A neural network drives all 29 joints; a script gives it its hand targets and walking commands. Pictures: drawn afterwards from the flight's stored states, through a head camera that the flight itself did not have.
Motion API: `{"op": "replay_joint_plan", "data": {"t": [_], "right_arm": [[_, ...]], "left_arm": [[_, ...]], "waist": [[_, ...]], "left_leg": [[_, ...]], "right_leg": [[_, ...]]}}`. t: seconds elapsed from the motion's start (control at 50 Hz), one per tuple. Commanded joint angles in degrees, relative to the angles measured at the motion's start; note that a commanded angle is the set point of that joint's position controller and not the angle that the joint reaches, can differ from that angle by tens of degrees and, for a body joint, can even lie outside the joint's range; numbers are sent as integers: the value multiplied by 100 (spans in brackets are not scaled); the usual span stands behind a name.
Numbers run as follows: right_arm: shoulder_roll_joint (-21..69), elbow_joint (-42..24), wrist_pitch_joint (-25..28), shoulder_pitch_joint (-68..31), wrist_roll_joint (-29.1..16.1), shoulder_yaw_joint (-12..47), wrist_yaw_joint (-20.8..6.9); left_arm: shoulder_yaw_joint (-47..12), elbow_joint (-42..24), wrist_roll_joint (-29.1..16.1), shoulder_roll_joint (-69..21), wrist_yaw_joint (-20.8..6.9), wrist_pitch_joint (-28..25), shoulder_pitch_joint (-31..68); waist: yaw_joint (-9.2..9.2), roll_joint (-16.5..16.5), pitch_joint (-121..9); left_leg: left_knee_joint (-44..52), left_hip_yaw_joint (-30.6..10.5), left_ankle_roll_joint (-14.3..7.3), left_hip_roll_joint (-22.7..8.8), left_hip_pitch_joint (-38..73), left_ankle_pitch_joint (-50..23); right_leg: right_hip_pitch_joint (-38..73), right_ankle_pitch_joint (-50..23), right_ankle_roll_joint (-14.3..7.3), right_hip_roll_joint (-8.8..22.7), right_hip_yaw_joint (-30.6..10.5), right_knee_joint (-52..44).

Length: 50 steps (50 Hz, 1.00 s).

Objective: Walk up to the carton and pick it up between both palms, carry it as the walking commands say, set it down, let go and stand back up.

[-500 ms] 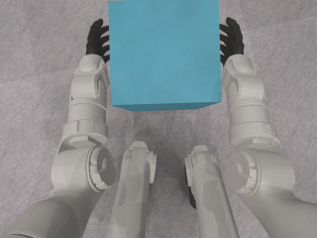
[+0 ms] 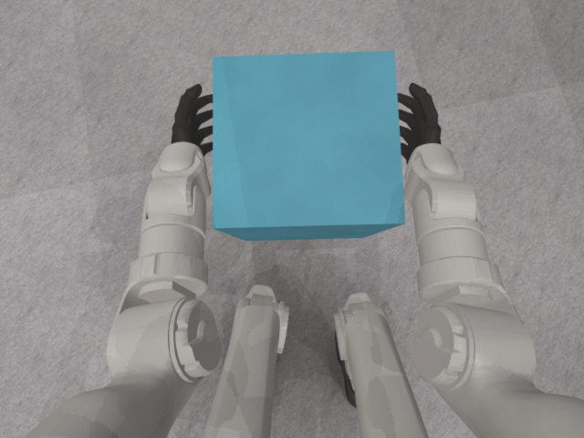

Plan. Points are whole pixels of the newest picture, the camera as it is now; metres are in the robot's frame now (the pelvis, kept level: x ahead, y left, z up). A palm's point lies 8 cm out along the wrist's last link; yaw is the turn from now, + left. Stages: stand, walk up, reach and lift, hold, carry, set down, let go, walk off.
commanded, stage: reach and lift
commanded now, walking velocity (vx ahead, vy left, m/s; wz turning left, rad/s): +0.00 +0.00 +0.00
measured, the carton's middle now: (304, 166) +0.47 +0.03 -0.13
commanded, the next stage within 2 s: none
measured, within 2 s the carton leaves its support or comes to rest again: neither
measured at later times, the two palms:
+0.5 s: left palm (172, 141) +0.45 +0.18 +0.01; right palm (451, 140) +0.46 -0.12 +0.01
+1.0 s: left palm (144, 127) +0.43 +0.18 +0.08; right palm (495, 128) +0.44 -0.12 +0.09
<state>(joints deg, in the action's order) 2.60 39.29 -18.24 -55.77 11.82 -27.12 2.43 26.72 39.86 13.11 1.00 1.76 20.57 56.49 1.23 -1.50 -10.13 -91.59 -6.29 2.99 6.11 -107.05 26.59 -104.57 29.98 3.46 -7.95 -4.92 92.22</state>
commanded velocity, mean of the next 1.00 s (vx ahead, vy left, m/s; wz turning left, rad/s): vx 0.00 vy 0.00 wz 0.00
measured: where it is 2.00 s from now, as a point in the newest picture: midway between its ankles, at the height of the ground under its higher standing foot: (304, 371)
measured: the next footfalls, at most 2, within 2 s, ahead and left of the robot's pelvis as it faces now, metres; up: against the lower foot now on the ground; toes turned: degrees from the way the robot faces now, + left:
none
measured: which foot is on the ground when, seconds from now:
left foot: down 0.00-1.00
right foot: down 0.00-1.00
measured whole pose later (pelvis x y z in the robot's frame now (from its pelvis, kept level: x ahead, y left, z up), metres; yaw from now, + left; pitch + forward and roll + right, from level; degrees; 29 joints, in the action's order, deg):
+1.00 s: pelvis +0.04 +0.00 +0.13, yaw +1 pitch +32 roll -1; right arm 7.5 34.1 -16.5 -35.7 13.3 -23.7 1.2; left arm 24.4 34.9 13.9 -4.7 0.7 18.1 36.4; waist 1.0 -1.3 -12.4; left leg -63.4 -7.3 1.9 5.3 -72.9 21.8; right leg -70.9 24.5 1.9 -6.5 -7.6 64.1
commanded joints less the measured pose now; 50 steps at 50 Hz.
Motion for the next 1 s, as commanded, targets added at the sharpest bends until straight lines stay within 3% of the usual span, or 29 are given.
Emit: {"op": "replay_joint_plan", "data": {"t": [0.0,0.52,0.98], "right_arm": [[5685,383,-3,-3402,-626,2846,-1242],[5995,170,132,-2102,-556,3192,-1202],[6068,-92,155,-933,-430,3444,-1386]], "left_arm": [[-2934,238,-797,-6082,-1369,-112,3320],[-3141,88,-688,-6226,-1435,-283,2032],[-3439,-196,-621,-6427,-1486,-309,879]], "waist": [[96,277,-5246],[97,150,-4672],[41,202,-3941]], "left_leg": [[991,893,-41,306,3985,-1391],[2202,715,-99,261,4961,-1659],[3554,503,-118,163,6439,-2155]], "right_leg": [[2246,-1066,-167,-335,814,-1126],[3815,-1470,-175,-220,505,-2416],[5087,-1944,-246,-106,300,-3697]]}}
